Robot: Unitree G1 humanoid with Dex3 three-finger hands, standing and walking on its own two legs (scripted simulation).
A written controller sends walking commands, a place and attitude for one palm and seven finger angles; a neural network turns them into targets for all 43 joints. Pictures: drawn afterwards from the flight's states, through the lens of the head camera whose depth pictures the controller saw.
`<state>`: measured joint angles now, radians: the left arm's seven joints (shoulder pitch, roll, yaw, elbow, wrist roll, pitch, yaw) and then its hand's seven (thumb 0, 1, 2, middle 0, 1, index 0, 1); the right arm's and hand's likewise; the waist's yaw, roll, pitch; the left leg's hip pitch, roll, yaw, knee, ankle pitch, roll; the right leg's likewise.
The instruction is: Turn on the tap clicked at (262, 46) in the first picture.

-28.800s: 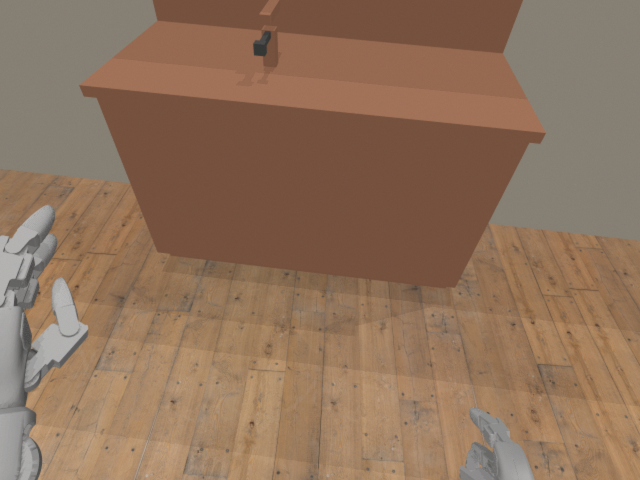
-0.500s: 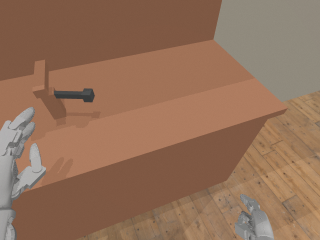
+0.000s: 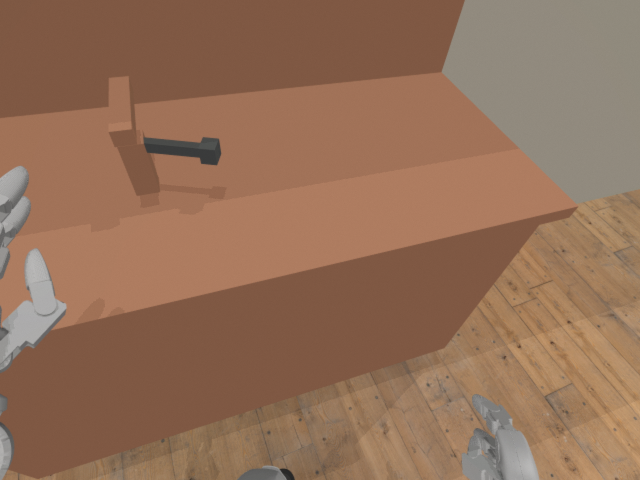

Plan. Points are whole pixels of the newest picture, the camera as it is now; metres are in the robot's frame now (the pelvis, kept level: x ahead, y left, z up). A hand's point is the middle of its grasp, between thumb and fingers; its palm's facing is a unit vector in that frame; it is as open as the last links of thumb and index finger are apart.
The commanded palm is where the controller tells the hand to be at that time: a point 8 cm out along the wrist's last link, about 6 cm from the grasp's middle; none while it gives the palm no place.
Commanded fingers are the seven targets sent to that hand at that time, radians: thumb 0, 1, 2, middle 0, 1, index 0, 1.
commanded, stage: step back with the hand held close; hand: left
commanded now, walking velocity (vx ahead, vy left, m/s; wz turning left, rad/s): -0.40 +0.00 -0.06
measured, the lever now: (210, 151) +0.53 +0.21 +0.10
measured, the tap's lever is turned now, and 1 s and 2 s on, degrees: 68 68 68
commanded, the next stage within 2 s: stop stepping back and stand still in 0.46 s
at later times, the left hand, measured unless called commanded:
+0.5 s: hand (28, 394) +0.15 +0.24 +0.16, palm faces +0.29 -0.88 -0.39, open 7.4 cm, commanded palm +0.08 +0.28 +0.19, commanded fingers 0.00 0.90 0.90 -0.20 -0.30 -0.20 -0.30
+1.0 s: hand out of the picture +0.02 +0.22 +0.17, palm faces +0.37 -0.88 -0.28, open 7.4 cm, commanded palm -0.03 +0.27 +0.19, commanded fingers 0.00 0.90 0.90 -0.20 -0.30 -0.20 -0.30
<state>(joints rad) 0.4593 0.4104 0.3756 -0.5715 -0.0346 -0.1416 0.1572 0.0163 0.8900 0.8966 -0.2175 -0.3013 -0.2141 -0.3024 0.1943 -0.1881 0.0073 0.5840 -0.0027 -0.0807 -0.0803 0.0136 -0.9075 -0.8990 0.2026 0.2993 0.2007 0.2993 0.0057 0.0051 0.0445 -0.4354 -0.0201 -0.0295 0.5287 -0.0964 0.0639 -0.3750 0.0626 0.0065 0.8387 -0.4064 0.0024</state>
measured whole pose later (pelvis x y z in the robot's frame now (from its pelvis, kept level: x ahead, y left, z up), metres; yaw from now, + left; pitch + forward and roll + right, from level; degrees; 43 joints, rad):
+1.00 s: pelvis -0.19 -0.01 +0.01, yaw +0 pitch -1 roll +0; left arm 0.46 0.31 0.29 -0.47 -0.04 -0.12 0.14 0.02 0.89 0.90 -0.21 -0.30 -0.21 -0.30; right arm 0.23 -0.22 -0.01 0.65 0.02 -0.10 -0.08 0.01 -0.91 -0.90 0.20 0.30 0.20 0.30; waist -0.04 -0.04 -0.06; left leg -0.29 0.04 0.01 0.71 -0.41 0.04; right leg -0.30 -0.03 -0.04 0.50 -0.19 -0.01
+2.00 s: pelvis -0.19 +0.01 +0.01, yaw +3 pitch -1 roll -1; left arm 0.47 0.35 0.34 -0.50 -0.05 -0.15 0.16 0.01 0.89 0.90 -0.21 -0.30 -0.21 -0.30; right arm 0.14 -0.21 -0.01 0.60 0.01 -0.09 -0.07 0.01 -0.91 -0.90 0.20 0.30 0.20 0.30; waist 0.01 0.01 0.03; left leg -0.19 0.01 0.01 0.47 -0.26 0.01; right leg -0.20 0.02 -0.02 0.42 -0.20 -0.01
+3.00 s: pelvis -0.20 +0.03 +0.01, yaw +3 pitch -1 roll -1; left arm 0.47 0.32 0.30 -0.43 -0.05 -0.13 0.16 0.02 0.89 0.90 -0.21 -0.30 -0.21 -0.30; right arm 0.17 -0.20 0.01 0.62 0.01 -0.07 -0.08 0.01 -0.91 -0.90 0.20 0.30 0.20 0.30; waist 0.02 0.01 0.00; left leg -0.18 -0.01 0.03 0.42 -0.22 0.03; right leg -0.18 0.00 0.00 0.36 -0.15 0.01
